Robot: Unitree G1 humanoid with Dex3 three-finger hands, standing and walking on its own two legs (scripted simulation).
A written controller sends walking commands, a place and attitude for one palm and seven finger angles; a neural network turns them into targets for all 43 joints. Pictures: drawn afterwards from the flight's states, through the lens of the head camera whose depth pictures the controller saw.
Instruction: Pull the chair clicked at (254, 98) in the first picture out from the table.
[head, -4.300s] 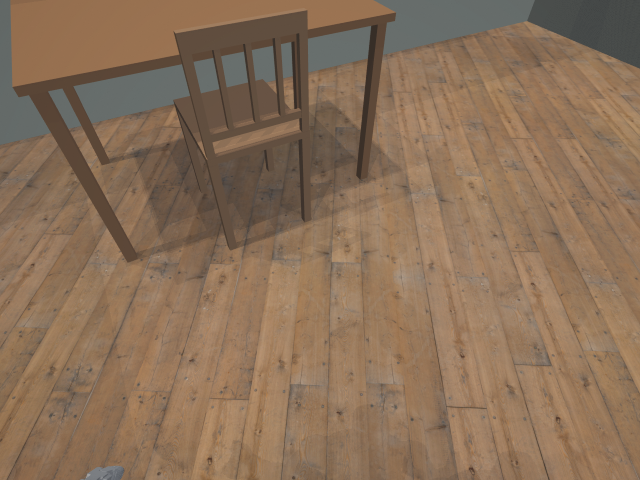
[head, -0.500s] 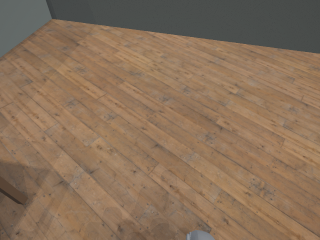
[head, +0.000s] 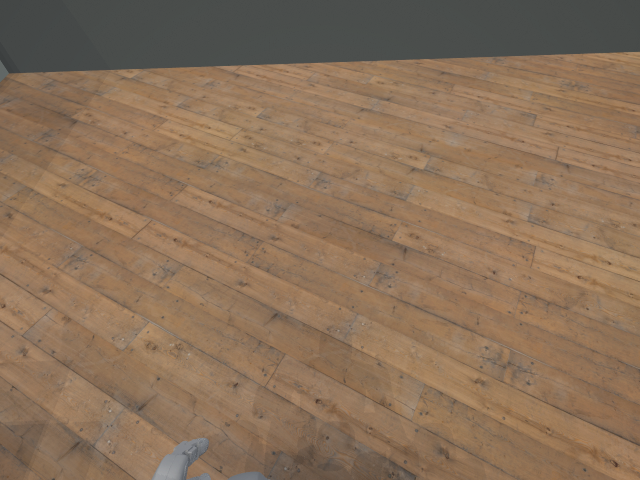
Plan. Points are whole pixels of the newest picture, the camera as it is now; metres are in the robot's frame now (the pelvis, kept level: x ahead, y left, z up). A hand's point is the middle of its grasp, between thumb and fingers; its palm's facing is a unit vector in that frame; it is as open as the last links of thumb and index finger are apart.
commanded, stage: turn to face it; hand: left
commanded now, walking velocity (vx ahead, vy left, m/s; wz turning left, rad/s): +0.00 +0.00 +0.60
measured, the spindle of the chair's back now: out of the picture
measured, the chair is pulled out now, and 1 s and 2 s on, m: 0.00 0.00 0.00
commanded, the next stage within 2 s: none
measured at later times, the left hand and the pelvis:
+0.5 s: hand out of the picture +0.00 +0.28 -0.16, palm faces +0.34 -0.90 -0.28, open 7.4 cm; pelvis +0.01 +0.05 +0.01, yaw +17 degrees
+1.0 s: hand out of the picture -0.01 +0.17 -0.13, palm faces +0.58 -0.76 -0.29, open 7.4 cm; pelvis +0.02 -0.04 +0.01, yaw +37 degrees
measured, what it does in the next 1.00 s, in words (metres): steps on the spot, turning left: left foot, then right foot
